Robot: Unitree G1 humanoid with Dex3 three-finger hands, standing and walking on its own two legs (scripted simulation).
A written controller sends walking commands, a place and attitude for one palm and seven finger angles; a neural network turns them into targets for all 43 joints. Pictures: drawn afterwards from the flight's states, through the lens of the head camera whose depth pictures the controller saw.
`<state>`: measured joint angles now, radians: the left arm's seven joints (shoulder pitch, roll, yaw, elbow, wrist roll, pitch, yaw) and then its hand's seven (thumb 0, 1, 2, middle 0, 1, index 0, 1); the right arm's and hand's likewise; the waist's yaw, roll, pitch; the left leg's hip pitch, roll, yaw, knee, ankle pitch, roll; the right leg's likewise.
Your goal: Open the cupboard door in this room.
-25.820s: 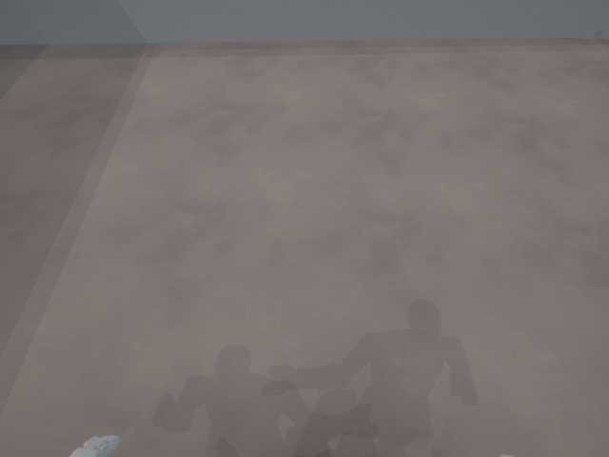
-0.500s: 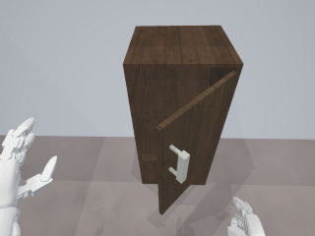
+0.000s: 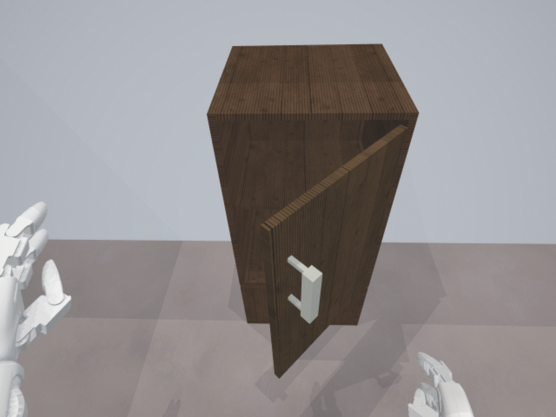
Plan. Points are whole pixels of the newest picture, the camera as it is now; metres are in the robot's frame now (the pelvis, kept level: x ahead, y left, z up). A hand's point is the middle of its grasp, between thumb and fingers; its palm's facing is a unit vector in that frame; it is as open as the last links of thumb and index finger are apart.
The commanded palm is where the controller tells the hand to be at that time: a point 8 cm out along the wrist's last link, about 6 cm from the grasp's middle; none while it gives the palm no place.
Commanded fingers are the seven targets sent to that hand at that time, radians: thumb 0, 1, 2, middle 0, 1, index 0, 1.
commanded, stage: step back with the hand held close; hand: left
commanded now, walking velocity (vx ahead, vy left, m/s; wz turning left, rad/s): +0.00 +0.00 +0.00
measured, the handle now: (301, 289) +0.36 +0.01 -0.05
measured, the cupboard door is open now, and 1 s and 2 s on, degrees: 47 47 47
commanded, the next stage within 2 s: stop stepping back and stand still in 1.36 s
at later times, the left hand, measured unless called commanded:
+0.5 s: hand (52, 316) +0.17 +0.27 +0.15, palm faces +0.35 -0.78 -0.51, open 7.4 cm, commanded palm +0.11 +0.31 +0.17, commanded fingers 0.00 0.90 0.90 -0.20 -0.30 -0.20 -0.30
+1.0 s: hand out of the picture +0.07 +0.29 +0.16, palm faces +0.46 -0.74 -0.48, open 7.4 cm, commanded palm +0.01 +0.33 +0.17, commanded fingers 0.00 0.90 0.90 -0.20 -0.30 -0.20 -0.30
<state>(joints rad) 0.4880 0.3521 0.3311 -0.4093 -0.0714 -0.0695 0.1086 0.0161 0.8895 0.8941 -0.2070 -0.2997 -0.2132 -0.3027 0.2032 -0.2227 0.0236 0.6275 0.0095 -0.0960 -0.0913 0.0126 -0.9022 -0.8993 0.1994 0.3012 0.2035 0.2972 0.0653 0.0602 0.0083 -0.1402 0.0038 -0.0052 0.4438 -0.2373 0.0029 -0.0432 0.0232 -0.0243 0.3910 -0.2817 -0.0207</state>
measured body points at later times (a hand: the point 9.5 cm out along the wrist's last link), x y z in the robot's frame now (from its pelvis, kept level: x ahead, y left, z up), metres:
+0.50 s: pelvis -0.04 +0.01 +0.00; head -0.02 +0.00 +0.45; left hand +0.14 +0.31 +0.18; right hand +0.14 -0.24 -0.08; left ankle +0.01 +0.12 -0.74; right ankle -0.04 -0.10 -0.74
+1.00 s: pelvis -0.11 +0.02 -0.02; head -0.09 +0.03 +0.43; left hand +0.04 +0.33 +0.18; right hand +0.08 -0.20 -0.10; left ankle +0.00 +0.12 -0.74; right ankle -0.08 -0.10 -0.74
